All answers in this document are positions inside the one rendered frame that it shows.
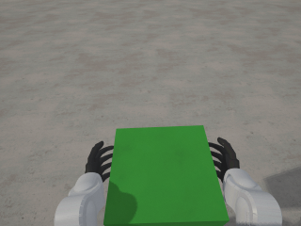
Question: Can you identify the robot right hand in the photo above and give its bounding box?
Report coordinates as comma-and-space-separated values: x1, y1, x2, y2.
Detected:
208, 137, 240, 184

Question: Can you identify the right robot forearm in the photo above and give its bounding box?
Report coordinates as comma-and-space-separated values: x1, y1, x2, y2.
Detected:
222, 168, 283, 226

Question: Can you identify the left robot forearm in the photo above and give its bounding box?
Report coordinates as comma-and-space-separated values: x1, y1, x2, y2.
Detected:
54, 172, 105, 226

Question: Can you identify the carton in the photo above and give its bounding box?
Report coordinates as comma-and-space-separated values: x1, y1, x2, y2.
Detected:
103, 125, 230, 226

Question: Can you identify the robot left hand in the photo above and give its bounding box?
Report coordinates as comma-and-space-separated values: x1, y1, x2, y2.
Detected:
85, 141, 114, 182

